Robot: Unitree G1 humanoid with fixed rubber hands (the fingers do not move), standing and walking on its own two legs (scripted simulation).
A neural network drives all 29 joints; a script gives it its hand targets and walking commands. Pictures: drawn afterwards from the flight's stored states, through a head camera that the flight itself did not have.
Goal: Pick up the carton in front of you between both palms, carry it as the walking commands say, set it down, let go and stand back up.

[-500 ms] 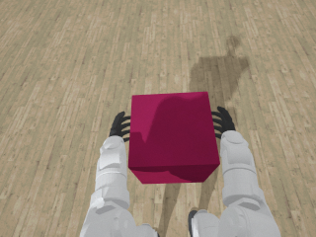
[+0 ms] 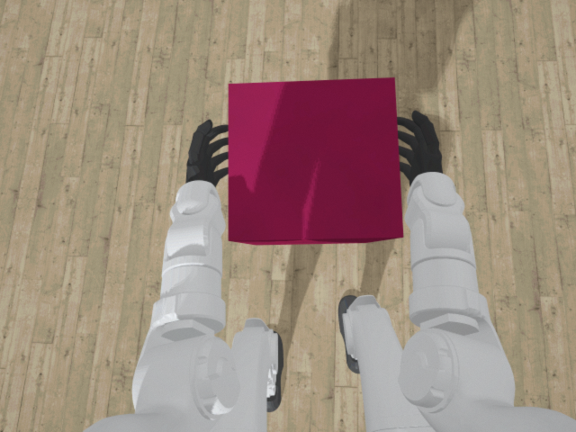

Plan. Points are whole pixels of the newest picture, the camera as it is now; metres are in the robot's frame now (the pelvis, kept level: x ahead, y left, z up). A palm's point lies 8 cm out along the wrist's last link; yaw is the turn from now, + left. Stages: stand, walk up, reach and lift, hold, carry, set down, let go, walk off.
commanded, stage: set down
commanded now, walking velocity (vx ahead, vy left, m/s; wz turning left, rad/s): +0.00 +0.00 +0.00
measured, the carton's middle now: (310, 179) +0.45 -0.04 -0.15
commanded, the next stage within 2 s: none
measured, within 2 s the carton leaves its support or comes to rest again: rests again in 1.84 s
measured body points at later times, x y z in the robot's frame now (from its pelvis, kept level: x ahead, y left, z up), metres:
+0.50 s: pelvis -0.03 -0.01 -0.13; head +0.29 -0.04 +0.19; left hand +0.52 +0.10 -0.23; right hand +0.46 -0.20 -0.24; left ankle +0.03 +0.11 -0.61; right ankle +0.10 -0.14 -0.61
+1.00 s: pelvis -0.03 +0.01 -0.22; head +0.34 +0.00 +0.02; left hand +0.56 +0.07 -0.39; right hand +0.49 -0.22 -0.38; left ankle +0.03 +0.11 -0.61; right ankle +0.10 -0.14 -0.61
